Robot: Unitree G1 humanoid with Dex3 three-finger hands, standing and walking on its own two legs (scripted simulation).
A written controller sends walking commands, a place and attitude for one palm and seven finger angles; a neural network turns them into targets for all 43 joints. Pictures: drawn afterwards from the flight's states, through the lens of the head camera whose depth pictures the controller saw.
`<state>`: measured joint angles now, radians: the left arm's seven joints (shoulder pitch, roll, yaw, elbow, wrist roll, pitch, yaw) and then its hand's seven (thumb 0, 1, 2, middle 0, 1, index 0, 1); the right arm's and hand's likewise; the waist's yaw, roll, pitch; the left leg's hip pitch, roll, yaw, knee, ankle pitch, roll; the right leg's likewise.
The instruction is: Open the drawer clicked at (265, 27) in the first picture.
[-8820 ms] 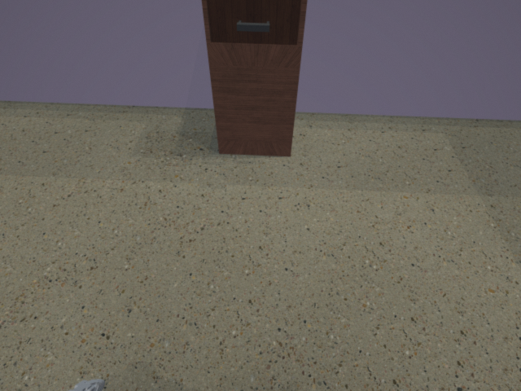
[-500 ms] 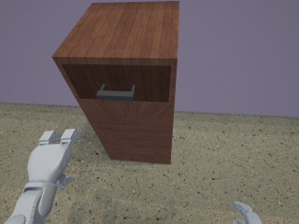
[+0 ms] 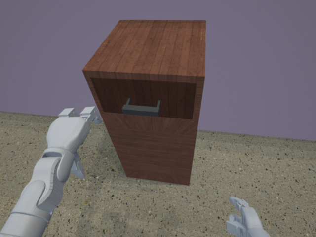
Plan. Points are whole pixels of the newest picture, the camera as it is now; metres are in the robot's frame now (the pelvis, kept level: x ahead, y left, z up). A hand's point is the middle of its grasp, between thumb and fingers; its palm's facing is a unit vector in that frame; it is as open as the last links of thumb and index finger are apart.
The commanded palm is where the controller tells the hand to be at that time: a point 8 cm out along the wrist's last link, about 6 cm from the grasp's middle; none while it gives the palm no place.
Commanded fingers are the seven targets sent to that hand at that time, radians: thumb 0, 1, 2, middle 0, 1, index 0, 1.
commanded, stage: raise the hand with hooked fingers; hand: left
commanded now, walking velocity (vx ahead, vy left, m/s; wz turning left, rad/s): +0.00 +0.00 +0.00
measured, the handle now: (142, 106) +0.55 +0.14 -0.02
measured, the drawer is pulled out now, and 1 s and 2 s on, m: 0.00 0.00 0.00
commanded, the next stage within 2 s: move the hooked fingers above the handle in 0.42 s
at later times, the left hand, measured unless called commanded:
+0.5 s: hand (83, 143) +0.30 +0.23 +0.09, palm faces +0.06 -0.08 -0.99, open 13.8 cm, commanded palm +0.27 +0.23 +0.15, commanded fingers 0.00 -0.50 0.30 -0.30 -1.20 -0.30 -1.20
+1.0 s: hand (104, 131) +0.36 +0.20 +0.07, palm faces -0.02 -0.06 -1.00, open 13.8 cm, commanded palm +0.34 +0.21 +0.13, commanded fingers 0.00 -0.50 0.30 -0.30 -1.20 -0.30 -1.20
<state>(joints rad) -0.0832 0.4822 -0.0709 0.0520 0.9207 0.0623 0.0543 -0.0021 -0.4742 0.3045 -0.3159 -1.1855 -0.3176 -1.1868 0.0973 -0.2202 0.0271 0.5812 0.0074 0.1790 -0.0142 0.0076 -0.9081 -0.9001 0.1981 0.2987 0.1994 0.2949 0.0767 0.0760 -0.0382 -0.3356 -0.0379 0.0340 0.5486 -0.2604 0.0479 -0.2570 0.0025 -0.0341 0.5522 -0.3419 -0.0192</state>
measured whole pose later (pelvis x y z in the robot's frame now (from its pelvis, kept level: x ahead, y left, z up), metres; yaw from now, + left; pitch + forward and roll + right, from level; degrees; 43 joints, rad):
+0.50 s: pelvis -0.01 -0.01 +0.00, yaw +0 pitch +3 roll +0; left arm -0.08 0.49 -0.04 0.06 0.91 -0.01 0.09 0.00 -0.49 0.30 -0.32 -1.20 -0.32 -1.20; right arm 0.15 -0.26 -0.02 0.63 0.02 0.17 -0.02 0.01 -0.91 -0.90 0.20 0.30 0.20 0.29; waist 0.07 0.08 -0.02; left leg -0.33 -0.03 0.03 0.51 -0.22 0.04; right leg -0.26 0.01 -0.03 0.53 -0.31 -0.03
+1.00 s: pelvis +0.00 -0.02 +0.00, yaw +0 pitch +6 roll +1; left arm -0.31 0.47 -0.11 0.33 0.94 -0.01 0.08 0.00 -0.49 0.30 -0.32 -1.20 -0.32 -1.20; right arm 0.17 -0.26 -0.02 0.63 0.03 0.17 -0.04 0.01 -0.91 -0.90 0.20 0.30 0.20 0.29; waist 0.04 0.06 -0.05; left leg -0.40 -0.02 0.02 0.55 -0.25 0.02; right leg -0.33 0.02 -0.04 0.58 -0.35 -0.05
